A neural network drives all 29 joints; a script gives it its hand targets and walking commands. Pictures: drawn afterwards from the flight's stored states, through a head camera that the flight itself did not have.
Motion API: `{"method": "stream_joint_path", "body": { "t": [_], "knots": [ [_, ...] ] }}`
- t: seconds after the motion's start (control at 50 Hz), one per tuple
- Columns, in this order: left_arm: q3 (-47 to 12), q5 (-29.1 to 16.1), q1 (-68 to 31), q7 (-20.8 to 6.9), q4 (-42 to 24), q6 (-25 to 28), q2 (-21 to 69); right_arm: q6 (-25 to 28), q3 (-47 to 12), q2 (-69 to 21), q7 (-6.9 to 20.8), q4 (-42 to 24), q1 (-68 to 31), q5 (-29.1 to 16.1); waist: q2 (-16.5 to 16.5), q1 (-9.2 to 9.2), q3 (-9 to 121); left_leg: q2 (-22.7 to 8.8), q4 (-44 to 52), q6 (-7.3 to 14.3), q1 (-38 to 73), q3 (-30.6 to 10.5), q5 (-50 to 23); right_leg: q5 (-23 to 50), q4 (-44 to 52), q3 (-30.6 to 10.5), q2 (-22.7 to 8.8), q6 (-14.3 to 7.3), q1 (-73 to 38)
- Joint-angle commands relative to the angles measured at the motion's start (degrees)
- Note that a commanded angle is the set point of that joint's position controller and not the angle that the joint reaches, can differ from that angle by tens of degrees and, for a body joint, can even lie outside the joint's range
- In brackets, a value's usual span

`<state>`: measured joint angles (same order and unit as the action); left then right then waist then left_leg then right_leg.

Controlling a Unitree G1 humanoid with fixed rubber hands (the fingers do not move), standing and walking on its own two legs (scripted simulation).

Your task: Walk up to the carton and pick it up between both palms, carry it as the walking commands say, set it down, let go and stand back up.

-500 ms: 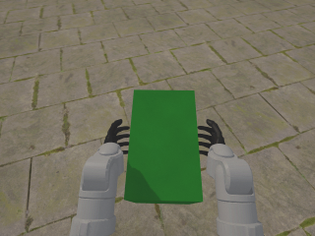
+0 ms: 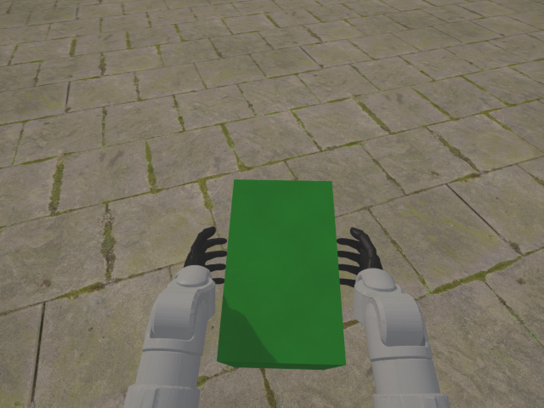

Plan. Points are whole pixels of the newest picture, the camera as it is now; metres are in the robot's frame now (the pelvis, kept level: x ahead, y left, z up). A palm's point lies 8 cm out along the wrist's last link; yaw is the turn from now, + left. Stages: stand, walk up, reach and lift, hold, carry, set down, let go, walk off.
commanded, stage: carry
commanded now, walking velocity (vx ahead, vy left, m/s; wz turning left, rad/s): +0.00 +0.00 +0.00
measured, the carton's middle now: (280, 278) +0.34 -0.01 -0.03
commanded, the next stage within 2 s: none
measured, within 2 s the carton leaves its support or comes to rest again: neither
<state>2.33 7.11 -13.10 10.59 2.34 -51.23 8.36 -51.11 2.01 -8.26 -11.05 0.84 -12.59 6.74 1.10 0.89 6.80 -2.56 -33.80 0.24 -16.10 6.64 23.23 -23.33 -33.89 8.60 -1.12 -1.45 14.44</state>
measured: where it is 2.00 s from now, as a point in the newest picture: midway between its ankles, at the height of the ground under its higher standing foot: outside the picture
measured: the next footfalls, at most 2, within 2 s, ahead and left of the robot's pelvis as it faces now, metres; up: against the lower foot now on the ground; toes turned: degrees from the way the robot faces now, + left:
right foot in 1.10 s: -0.08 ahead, -0.11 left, +0.00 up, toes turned +11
left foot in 1.38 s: -0.27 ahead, +0.13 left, +0.00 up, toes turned +31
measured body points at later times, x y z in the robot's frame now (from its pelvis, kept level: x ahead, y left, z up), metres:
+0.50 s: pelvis +0.00 +0.01 +0.01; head +0.00 +0.01 +0.46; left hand +0.31 +0.14 +0.03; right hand +0.31 -0.12 +0.03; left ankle -0.06 +0.10 -0.72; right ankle -0.08 -0.09 -0.72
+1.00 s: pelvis -0.10 +0.02 -0.01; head -0.06 +0.03 +0.44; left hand +0.17 +0.20 +0.06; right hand +0.23 -0.04 +0.07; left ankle -0.02 +0.13 -0.73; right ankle -0.10 -0.11 -0.68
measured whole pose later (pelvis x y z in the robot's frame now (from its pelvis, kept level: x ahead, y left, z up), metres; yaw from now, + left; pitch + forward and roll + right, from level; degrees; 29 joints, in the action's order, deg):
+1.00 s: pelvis -0.10 +0.02 -0.01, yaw +11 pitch +4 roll -1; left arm 1.5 1.2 -14.9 16.8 -17.0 -68.2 8.8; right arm -67.3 2.2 -9.3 -15.8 -16.3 -16.6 3.1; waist 0.7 -0.2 -1.0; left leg 0.9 -35.6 2.8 -31.5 0.8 8.2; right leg -29.8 -60.3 3.5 -2.8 3.2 30.9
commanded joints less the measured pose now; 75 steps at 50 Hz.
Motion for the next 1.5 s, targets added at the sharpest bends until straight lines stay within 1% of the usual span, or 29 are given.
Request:
{"method": "stream_joint_path", "body": {
  "t": [0.0,0.06,0.16,0.26,0.3,0.38,0.42,0.5,0.56,0.62,0.64,0.66,0.68,0.76,0.8,0.84,0.9,0.96,1.04,1.08,1.12,1.14,1.18,1.32,1.36,1.38,1.4,1.42,1.48],
  "knots": [
    [-16.69,-7.93,-17.93,-10.2,0.18,5.06,41.96,4.57,-17.15,-43.65,10.86,3.52,-17.65,-8.13,3.87,-0.5,19.68,-6.97,-2.51,1.68,10.82,-3.73,-56.49,41.11,-4.43,-3.36,-5.47,0.96,-6.41],
    [-21.03,-10.93,-23.37,-11.17,-7.27,9.46,44.21,8.91,-21.19,-46.57,11.66,-3.05,-21.89,-10.94,4.91,-0.35,16.53,-6.63,-2.74,2.07,10.93,-3.15,-57.39,28.62,2.71,-1.42,-2.95,2.11,-4.23],
    [-19.63,-9.49,-19.47,-10.74,-4.39,9.51,40.74,9.1,-20.69,-44.26,10.82,-1.64,-18.02,-9.18,-7.81,-0.36,17.35,-0.86,0.83,1.5,-0.76,0.16,-18.81,66.22,-0.25,-6.41,-9.87,-1.56,-16.68],
    [-17.02,-6.79,-18.06,-10.97,1.96,12.14,36.69,11.88,-17.18,-40.04,11.58,6.09,-17.57,-6.8,7.44,-0.15,17.59,-7.85,-1.21,2.78,17.48,-4.23,-67.48,24.54,-1.95,-0.9,-1.66,1.65,1.24],
    [-19.0,-9.15,-21.51,-11.21,-1.96,14.11,37.64,13.82,-20.03,-41.59,11.64,2.11,-20.2,-9.69,7.02,0.0,15.67,-7.62,-2.49,2.99,17.07,-3.83,-67.68,20.99,5.46,0.4,-0.41,2.33,0.82],
    [-17.75,-7.41,-18.08,-11.11,0.78,12.54,36.44,12.4,-19.68,-40.57,10.93,2.7,-15.78,-7.56,-7.75,0.08,18.51,-1.44,-3.87,2.2,-0.83,-0.87,-23.04,67.3,1.52,-6.43,-9.37,-1.01,-17.55],
    [-18.9,-8.35,-18.92,-11.57,-1.78,13.48,36.99,13.38,-21.42,-41.04,11.4,-0.81,-19.11,-8.98,-9.8,-0.06,16.46,-0.14,3.75,1.93,-2.73,0.11,-10.17,68.54,0.02,-7.14,-10.94,-2.47,-18.61],
    [-17.27,-7.13,-18.51,-11.01,0.91,15.07,35.02,14.94,-18.49,-38.41,11.83,4.35,-18.44,-7.87,8.38,0.01,18.4,-8.71,-0.33,3.3,16.9,-6.57,-72.53,25.66,-4.96,-1.47,-2.67,2.04,-0.01],
    [-29.15,-15.24,-21.98,-8.72,-21.07,9.44,47.05,9.13,-30.38,-50.2,9.99,-18.0,-20.71,-16.5,9.16,0.33,16.31,-9.2,-3.06,5.19,16.83,-8.81,-78.31,12.48,0.66,1.17,-0.47,3.63,4.29],
    [-28.02,-15.62,-16.0,-7.72,-22.0,2.2,46.78,1.96,-31.06,-50.22,8.17,-20.94,-15.91,-16.29,-4.33,-0.32,20.28,-4.21,-12.0,3.91,-1.21,-5.57,-46.32,59.25,-1.03,-3.29,-9.83,1.5,-14.17],
    [-28.2,-16.28,-15.75,-7.58,-23.01,0.28,48.03,-0.02,-31.3,-51.33,7.84,-22.75,-16.29,-16.69,-10.54,-0.9,19.83,-0.74,-13.12,2.99,-11.01,-4.69,-15.93,74.28,-1.23,-7.39,-15.07,-1.82,-20.63],
    [-28.45,-16.8,-15.65,-7.32,-23.89,-1.69,49.61,-1.99,-31.43,-52.21,7.58,-24.33,-16.82,-17.65,-14.67,-1.35,17.39,2.17,-10.93,2.12,-18.49,-3.77,8.45,80.77,-0.39,-9.57,-18.8,-5.46,-24.55],
    [-28.21,-17.37,-15.02,-6.88,-25.83,-3.8,50.36,-4.07,-31.81,-53.23,7.33,-25.61,-16.66,-18.88,-13.61,-1.53,15.61,2.04,-11.33,1.64,-19.12,-2.87,10.45,80.05,-0.51,-8.86,-20.74,-6.57,-23.6],
    [-27.46,-17.93,-13.98,-5.63,-28.41,-9.56,51.79,-10.59,-30.02,-54.51,6.86,-24.97,-14.46,-19.87,-9.4,-0.42,14.25,1.07,-4.31,1.89,-10.05,-2.28,-5.97,56.05,-4.69,-1.99,-18.44,-1.91,-12.64],
    [-27.49,-18.34,-14.45,-5.06,-28.18,-11.58,53.1,-13.07,-28.11,-54.07,6.88,-24.34,-14.48,-19.72,-4.56,-0.29,13.91,-4.9,1.62,4.0,0.92,-8.9,-34.97,33.61,-11.6,0.83,-13.79,1.78,-0.68],
    [-27.96,-19.39,-17.4,-5.16,-29.03,-13.56,53.42,-14.7,-25.63,-54.74,6.63,-21.84,-13.06,-19.44,18.5,1.28,14.74,-18.06,3.11,13.9,9.94,-28.94,-82.3,-17.66,-27.62,-0.02,-1.98,5.92,17.73],
    [-29.75,-22.52,-21.04,-5.78,-28.98,-13.91,59.23,-15.15,-24.69,-58.87,6.77,-23.49,-16.22,-19.74,7.0,0.51,17.51,-15.73,4.91,13.27,7.35,-25.13,-59.01,-12.61,-37.47,-8.99,-3.45,5.92,19.34],
    [-29.11,-23.8,-23.05,-5.85,-29.29,-13.75,61.82,-14.93,-24.54,-60.99,6.62,-24.59,-18.81,-19.78,5.54,-0.36,17.48,-10.35,10.23,8.41,0.05,-20.86,-27.61,-3.45,-24.52,-6.39,-1.98,4.32,12.41],
    [-28.72,-24.2,-22.88,-5.43,-29.1,-13.9,62.11,-14.8,-24.31,-60.77,6.34,-25.02,-19.34,-19.42,8.18,-0.17,19.47,-9.31,16.46,4.55,-4.51,-23.45,-12.6,-2.84,-6.86,-4.01,1.48,1.98,1.4],
    [-27.87,-23.84,-22.6,-5.36,-27.74,-14.55,62.42,-15.22,-24.22,-60.67,6.12,-23.77,-18.3,-19.04,6.24,-0.48,20.07,-5.97,13.8,1.29,-9.86,-20.67,-8.07,0.2,7.81,-4.37,-1.52,-0.23,-8.79],
    [-26.56,-22.1,-20.45,-5.44,-24.31,-14.91,62.8,-16.07,-24.2,-60.08,6.55,-23.63,-19.66,-18.09,-19.75,-2.82,16.86,7.01,-19.41,-3.05,-21.27,-6.78,8.98,5.05,18.68,-28.45,-28.54,-13.15,-3.22],
    [-26.71,-22.37,-21.24,-5.74,-25.36,-14.58,64.01,-15.56,-24.73,-61.04,6.77,-24.47,-22.13,-18.97,-15.85,-1.63,13.44,3.96,-32.71,-2.68,-24.47,-6.99,10.76,25.73,16.94,-25.86,-33.98,-15.25,-0.34],
    [-25.95,-20.93,-22.71,-5.85,-26.09,-14.35,63.16,-15.33,-25.87,-62.9,7.45,-22.65,-23.9,-21.21,-4.87,-0.29,15.49,1.72,-38.61,-1.6,-19.51,-9.87,6.33,40.96,8.04,-13.2,-25.47,-9.45,-1.51],
    [-21.8,-18.24,-17.05,-4.75,-22.48,-14.82,58.19,-17.16,-25.61,-61.2,6.6,-19.01,-21.07,-21.21,-17.54,-1.48,16.45,4.18,-2.85,-3.41,-10.48,0.62,3.37,54.07,-0.84,-3.6,-21.15,-2.76,-11.72],
    [-21.89,-18.16,-15.94,-4.6,-20.42,-15.19,58.74,-17.68,-24.81,-61.49,6.82,-17.05,-19.1,-20.28,-12.21,-0.24,15.3,-0.23,10.32,-2.07,0.55,-6.1,-12.15,42.2,-6.53,-1.81,-18.48,2.35,-2.91],
    [-22.57,-18.55,-17.2,-4.58,-20.4,-15.2,59.09,-17.7,-23.97,-61.01,6.97,-16.64,-18.02,-19.61,-2.32,0.37,15.09,-8.68,8.63,0.44,10.44,-17.11,-39.68,18.86,-14.91,-1.23,-15.11,5.0,10.35],
    [-24.35,-19.67,-19.73,-5.05,-21.96,-15.07,60.54,-17.05,-21.91,-60.53,7.21,-15.3,-17.42,-19.06,21.88,0.72,14.98,-20.88,4.13,9.09,14.87,-34.23,-74.11,-16.78,-23.42,1.81,-4.8,7.51,26.44],
    [-24.9,-19.67,-22.82,-5.08,-21.77,-14.67,61.49,-16.96,-21.68,-62.11,7.76,-15.74,-18.56,-19.61,15.49,-0.03,17.39,-19.07,1.75,10.89,13.8,-27.94,-85.77,-17.91,-35.16,-4.6,-4.72,7.39,23.93],
    [-29.34,-24.18,-29.56,-6.61,-24.67,-13.95,65.38,-15.09,-20.11,-63.36,8.24,-17.04,-19.95,-18.69,9.61,-0.29,17.97,-12.13,3.02,7.34,8.97,-18.01,-52.38,-4.63,-40.76,-6.87,-4.88,6.06,22.69]
  ]
}}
